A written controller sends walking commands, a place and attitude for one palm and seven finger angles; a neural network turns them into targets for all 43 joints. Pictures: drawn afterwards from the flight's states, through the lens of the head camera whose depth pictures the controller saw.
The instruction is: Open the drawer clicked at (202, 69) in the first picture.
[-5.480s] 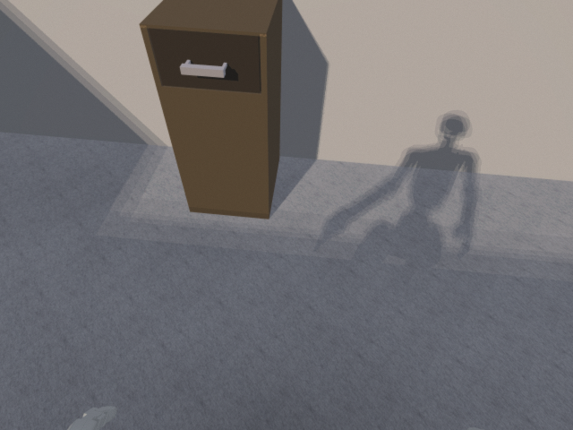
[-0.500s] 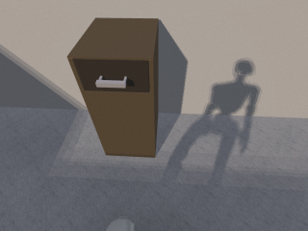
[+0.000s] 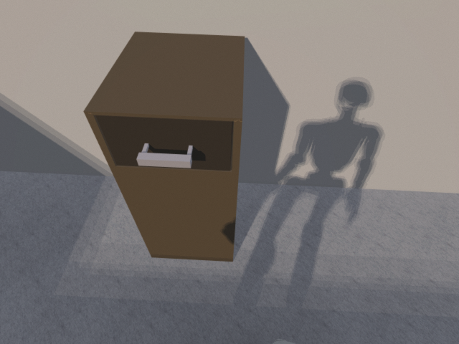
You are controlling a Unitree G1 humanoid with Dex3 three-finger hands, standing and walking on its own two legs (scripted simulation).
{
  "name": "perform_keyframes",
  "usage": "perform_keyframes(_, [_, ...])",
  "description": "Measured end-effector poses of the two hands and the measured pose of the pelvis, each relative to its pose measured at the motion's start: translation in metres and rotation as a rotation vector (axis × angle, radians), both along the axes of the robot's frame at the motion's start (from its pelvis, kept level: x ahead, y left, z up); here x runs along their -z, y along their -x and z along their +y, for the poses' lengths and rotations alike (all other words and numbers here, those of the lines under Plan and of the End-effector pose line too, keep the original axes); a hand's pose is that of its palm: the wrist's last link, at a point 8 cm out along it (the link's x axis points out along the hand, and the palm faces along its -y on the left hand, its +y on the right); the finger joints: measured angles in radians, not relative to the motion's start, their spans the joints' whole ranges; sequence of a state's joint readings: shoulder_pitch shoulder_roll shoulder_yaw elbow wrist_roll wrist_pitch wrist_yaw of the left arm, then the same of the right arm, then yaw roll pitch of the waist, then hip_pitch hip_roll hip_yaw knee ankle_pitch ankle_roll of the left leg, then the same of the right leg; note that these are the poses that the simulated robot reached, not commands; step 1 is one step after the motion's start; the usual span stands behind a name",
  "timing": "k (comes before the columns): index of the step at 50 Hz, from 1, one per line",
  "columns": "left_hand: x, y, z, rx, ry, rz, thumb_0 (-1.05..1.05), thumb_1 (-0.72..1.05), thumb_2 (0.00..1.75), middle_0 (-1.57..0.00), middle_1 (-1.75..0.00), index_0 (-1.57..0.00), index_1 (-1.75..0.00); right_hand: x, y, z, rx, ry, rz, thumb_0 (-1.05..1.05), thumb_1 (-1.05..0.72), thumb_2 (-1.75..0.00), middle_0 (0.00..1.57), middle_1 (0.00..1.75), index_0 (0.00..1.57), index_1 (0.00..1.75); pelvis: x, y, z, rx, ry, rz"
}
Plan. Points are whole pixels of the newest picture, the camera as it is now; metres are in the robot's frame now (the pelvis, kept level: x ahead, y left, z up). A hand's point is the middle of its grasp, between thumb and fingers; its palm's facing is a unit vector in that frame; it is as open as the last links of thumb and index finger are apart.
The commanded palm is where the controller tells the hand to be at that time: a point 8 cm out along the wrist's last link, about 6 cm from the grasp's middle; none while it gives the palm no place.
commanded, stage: come to a stop and stand still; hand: left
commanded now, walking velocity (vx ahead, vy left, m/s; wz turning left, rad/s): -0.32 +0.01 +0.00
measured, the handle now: (166, 154) +0.55 +0.20 -0.04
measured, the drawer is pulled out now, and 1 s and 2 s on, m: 0.00 0.00 0.00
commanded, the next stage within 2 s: look again from close up in 1.36 s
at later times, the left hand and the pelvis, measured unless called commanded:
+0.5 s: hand out of the picture +0.05 +0.22 -0.19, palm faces +0.09 -0.98 -0.19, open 7.3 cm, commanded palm none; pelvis -0.02 +0.03 -0.01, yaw +1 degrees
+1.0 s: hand out of the picture -0.05 +0.19 -0.17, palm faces +0.02 -0.98 -0.20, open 7.3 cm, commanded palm none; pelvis -0.06 +0.02 +0.00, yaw -1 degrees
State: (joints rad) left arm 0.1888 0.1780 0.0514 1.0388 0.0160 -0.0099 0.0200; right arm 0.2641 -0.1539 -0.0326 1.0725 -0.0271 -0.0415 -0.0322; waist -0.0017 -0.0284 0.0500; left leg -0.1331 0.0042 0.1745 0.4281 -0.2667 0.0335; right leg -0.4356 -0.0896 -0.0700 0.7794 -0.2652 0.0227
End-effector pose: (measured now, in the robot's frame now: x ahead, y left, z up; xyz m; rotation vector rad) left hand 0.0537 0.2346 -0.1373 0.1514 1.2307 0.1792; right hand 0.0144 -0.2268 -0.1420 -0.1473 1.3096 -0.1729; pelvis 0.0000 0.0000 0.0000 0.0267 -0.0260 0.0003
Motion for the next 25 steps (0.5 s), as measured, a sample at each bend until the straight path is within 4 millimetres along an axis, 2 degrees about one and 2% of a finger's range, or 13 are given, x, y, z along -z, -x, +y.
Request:
perform_keyframes(4, [0.000, -0.042, -0.011, 0.041, -0.032, -0.050, 0.00, 0.92, 0.90, -0.20, -0.30, -0.20, -0.30, 0.019, 0.002, -0.003, 0.043, -0.045, 0.067, 0.00, -0.92, -0.89, 0.20, 0.30, 0.20, 0.30, 0.010, -0.020, -0.013, 0.012, -0.015, -0.007])
perform_keyframes(6, [-0.001, -0.053, -0.018, 0.062, -0.036, -0.051, 0.00, 0.92, 0.90, -0.20, -0.30, -0.20, -0.30, 0.025, 0.001, -0.006, 0.063, -0.059, 0.086, 0.00, -0.91, -0.89, 0.20, 0.30, 0.20, 0.30, 0.012, -0.023, -0.017, 0.001, -0.001, -0.003])
perform_keyframes(9, [-0.004, -0.058, -0.025, 0.056, -0.035, -0.057, 0.00, 0.92, 0.90, -0.20, -0.30, -0.20, -0.30, 0.026, -0.003, -0.008, 0.060, -0.061, 0.113, 0.00, -0.91, -0.89, 0.20, 0.30, 0.20, 0.30, 0.010, -0.020, -0.017, -0.014, 0.002, 0.002])
perform_keyframes(13, [-0.006, -0.050, -0.024, 0.036, -0.028, -0.044, 0.00, 0.91, 0.90, -0.20, -0.30, -0.20, -0.30, 0.021, -0.012, -0.012, 0.039, -0.048, 0.107, 0.00, -0.91, -0.89, 0.20, 0.30, 0.19, 0.30, 0.006, -0.010, -0.012, -0.020, 0.003, 0.012])
perform_keyframes(16, [-0.005, -0.039, -0.017, 0.025, -0.022, -0.037, 0.00, 0.91, 0.90, -0.20, -0.30, -0.21, -0.30, 0.016, -0.018, -0.011, 0.017, -0.030, 0.077, 0.00, -0.91, -0.90, 0.20, 0.30, 0.19, 0.30, 0.005, -0.002, -0.006, -0.024, 0.005, 0.021])
perform_keyframes(21, [0.007, -0.012, 0.010, -0.004, -0.003, -0.033, 0.00, 0.91, 0.90, -0.20, -0.30, -0.21, -0.30, 0.006, -0.021, -0.001, -0.019, 0.019, 0.004, 0.00, -0.91, -0.90, 0.20, 0.30, 0.19, 0.30, 0.009, 0.014, 0.013, -0.026, 0.021, 0.021])
perform_keyframes(23, [0.016, 0.002, 0.023, -0.020, 0.010, -0.024, 0.00, 0.91, 0.90, -0.20, -0.30, -0.21, -0.30, 0.004, -0.015, 0.006, -0.025, 0.042, -0.023, 0.00, -0.91, -0.90, 0.20, 0.30, 0.19, 0.30, 0.014, 0.021, 0.022, -0.025, 0.029, 0.014])
perform_keyframes(25, [0.018, 0.017, 0.033, -0.037, 0.017, 0.005, 0.00, 0.91, 0.90, -0.20, -0.30, -0.21, -0.30, -0.003, -0.007, 0.015, -0.029, 0.049, -0.026, 0.00, -0.91, -0.90, 0.20, 0.30, 0.19, 0.30, 0.011, 0.025, 0.028, -0.019, 0.028, 0.006])
